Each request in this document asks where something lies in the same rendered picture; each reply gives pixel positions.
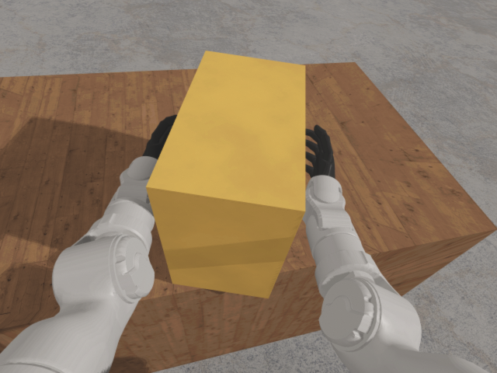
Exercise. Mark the robot left forearm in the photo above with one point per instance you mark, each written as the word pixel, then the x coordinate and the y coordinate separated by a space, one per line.
pixel 129 212

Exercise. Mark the robot right upper arm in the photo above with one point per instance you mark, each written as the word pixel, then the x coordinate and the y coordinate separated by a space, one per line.
pixel 374 330

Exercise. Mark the robot right hand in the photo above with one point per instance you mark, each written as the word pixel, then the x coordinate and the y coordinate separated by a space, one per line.
pixel 323 160

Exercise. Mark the pedestal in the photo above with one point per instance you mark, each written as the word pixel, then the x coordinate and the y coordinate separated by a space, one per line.
pixel 65 140

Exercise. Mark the robot left upper arm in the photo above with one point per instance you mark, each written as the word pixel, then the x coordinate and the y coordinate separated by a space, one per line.
pixel 97 285

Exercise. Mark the carton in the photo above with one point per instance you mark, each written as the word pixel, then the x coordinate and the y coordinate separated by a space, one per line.
pixel 228 189

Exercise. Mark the robot right forearm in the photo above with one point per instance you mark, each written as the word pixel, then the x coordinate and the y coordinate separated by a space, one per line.
pixel 334 243

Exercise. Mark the robot left hand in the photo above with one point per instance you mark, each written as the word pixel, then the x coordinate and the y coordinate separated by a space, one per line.
pixel 159 137

